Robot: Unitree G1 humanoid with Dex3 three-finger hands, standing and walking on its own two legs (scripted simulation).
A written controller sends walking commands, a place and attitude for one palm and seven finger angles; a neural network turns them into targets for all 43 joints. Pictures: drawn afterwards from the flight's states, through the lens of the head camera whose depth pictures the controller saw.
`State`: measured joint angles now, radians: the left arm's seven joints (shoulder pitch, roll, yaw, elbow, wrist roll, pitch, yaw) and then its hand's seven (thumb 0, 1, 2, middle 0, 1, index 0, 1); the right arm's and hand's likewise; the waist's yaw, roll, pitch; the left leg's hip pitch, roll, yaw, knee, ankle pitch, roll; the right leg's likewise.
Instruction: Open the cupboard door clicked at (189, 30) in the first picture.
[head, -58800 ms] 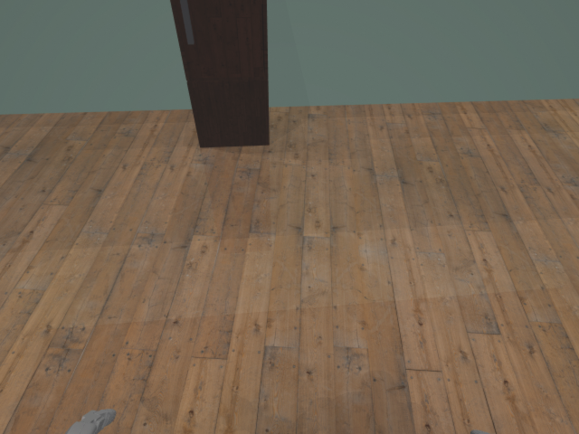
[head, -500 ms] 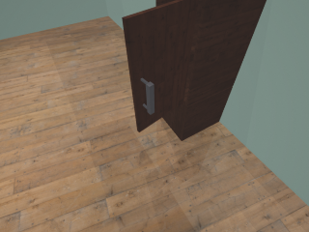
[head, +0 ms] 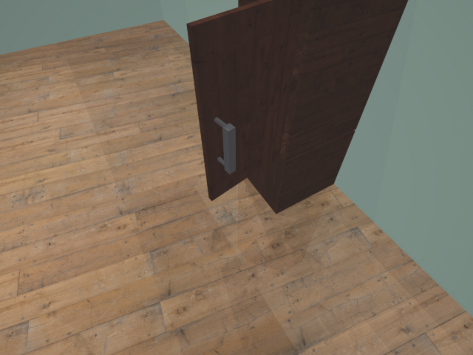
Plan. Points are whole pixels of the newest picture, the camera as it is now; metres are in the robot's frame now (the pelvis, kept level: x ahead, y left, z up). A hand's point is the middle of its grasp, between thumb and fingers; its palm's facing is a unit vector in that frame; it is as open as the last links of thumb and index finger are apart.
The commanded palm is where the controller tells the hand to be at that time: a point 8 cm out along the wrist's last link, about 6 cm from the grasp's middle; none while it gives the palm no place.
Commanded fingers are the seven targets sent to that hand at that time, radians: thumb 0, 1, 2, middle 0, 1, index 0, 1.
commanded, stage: look to check the result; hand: left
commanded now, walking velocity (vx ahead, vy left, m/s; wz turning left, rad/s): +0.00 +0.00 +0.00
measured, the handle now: (224, 146) +0.66 +0.07 -0.09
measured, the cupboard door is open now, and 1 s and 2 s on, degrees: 100 100 100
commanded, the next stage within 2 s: stand and wait in 0.32 s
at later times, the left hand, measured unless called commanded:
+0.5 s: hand out of the picture +0.05 +0.21 -0.16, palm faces +0.01 -0.96 -0.27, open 7.4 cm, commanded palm none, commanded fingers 0.00 0.90 0.90 -0.20 -0.30 -0.20 -0.30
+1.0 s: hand out of the picture +0.08 +0.23 -0.16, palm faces -0.01 -0.95 -0.31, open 7.4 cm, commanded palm none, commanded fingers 0.00 0.90 0.90 -0.20 -0.30 -0.20 -0.30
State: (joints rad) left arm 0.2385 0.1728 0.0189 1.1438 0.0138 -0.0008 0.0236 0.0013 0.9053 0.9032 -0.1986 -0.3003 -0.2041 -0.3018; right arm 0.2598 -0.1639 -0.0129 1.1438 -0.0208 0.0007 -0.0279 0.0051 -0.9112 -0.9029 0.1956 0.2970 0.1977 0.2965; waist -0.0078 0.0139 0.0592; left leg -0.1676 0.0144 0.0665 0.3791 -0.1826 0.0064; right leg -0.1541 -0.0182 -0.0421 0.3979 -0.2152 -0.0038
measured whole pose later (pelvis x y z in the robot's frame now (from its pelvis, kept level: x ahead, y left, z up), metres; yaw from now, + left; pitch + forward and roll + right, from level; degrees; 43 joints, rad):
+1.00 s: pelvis +0.02 -0.01 +0.00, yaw +1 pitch -1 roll +0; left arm 0.12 0.29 0.02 1.13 0.01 -0.01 0.01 0.00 0.90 0.90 -0.20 -0.30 -0.21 -0.30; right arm 0.12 -0.30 -0.01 1.13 -0.02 0.00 -0.01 0.01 -0.91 -0.90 0.20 0.30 0.20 0.30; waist -0.01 0.01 0.06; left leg -0.12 0.02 0.05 0.30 -0.17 -0.01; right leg -0.09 -0.01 -0.05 0.31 -0.20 -0.01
